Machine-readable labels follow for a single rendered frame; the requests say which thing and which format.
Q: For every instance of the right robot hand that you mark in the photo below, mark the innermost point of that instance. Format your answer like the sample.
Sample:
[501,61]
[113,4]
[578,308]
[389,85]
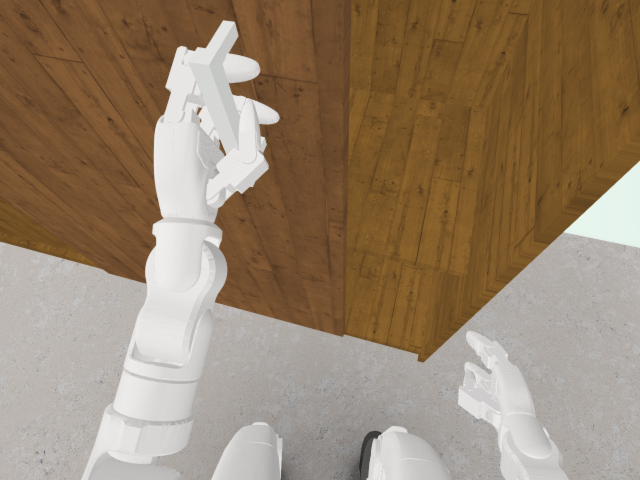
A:
[493,397]

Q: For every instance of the robot left thigh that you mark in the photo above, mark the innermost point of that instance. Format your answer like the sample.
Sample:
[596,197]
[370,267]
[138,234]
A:
[254,453]

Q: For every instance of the robot thigh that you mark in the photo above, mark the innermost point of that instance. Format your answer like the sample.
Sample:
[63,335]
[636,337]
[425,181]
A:
[254,453]
[403,456]

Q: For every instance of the right robot forearm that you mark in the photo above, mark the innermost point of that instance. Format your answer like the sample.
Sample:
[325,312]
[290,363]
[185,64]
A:
[527,452]

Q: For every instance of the robot right thigh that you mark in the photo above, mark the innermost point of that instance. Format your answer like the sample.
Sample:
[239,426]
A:
[403,456]

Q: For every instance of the left robot hand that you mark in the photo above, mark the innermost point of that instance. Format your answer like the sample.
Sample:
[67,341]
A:
[186,151]

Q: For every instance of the handle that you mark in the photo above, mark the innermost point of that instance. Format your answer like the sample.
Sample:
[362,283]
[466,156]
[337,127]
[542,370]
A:
[207,67]

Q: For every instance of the wardrobe door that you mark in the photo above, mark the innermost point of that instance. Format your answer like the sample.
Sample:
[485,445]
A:
[82,87]
[14,222]

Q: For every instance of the left robot forearm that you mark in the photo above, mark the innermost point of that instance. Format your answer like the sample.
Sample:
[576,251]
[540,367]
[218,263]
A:
[151,415]

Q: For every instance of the left robot upper arm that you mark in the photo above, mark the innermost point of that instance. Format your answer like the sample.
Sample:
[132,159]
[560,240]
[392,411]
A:
[114,469]

